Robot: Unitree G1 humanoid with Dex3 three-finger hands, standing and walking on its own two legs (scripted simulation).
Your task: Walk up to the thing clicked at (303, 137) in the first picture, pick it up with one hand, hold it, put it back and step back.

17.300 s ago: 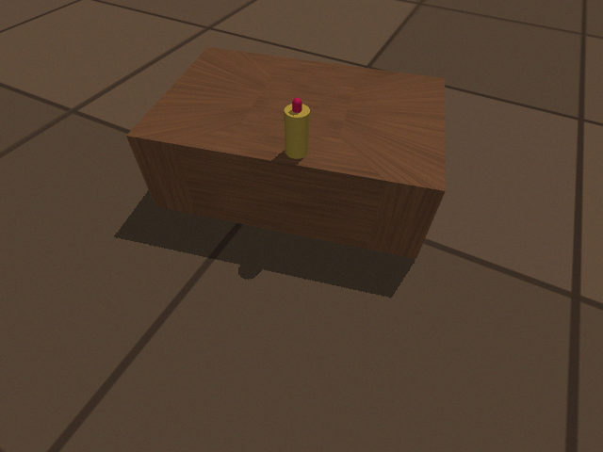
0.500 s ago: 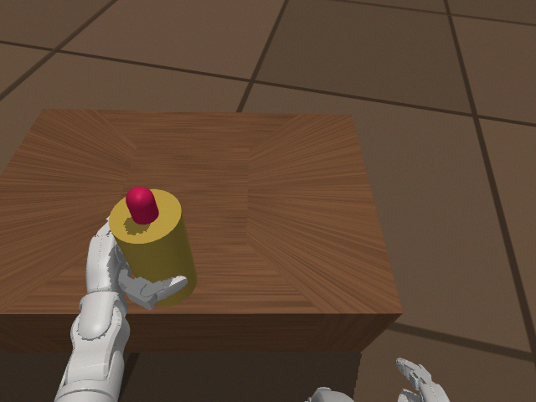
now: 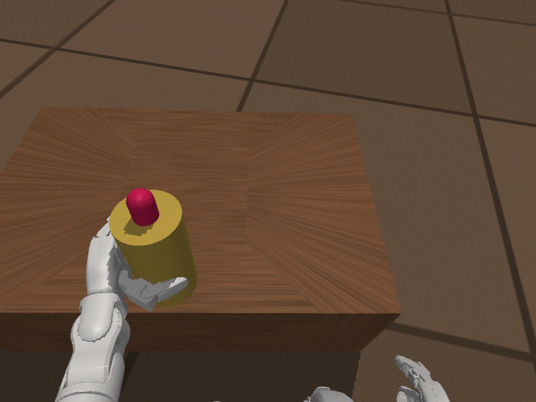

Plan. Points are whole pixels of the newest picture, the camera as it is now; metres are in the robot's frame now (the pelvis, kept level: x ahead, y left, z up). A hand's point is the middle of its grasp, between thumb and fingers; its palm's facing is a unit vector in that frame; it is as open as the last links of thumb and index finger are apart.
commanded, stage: hold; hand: left
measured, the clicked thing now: (156, 244) +0.32 +0.16 +0.06
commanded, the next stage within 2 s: crouch in 0.62 s
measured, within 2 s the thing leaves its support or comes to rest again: neither
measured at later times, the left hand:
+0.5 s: hand (154, 257) +0.32 +0.17 +0.04, palm faces +0.12 -0.99 -0.01, open 11.8 cm
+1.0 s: hand (158, 260) +0.33 +0.17 +0.00, palm faces +0.12 -0.99 -0.01, open 11.8 cm
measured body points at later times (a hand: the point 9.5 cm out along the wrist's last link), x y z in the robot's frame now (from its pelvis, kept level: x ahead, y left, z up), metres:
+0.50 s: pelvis +0.00 +0.00 +0.00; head +0.04 +0.01 +0.45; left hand +0.30 +0.22 +0.04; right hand +0.12 -0.24 -0.11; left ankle -0.01 +0.11 -0.70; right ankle +0.05 -0.13 -0.70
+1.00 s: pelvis -0.01 +0.00 -0.01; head +0.05 +0.01 +0.43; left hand +0.32 +0.22 +0.00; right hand +0.12 -0.25 -0.12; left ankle -0.01 +0.11 -0.70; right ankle +0.05 -0.13 -0.70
